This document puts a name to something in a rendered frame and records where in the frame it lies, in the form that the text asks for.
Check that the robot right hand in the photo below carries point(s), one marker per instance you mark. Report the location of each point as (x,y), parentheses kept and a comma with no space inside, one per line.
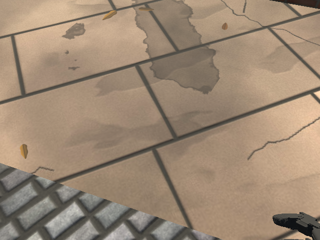
(302,222)

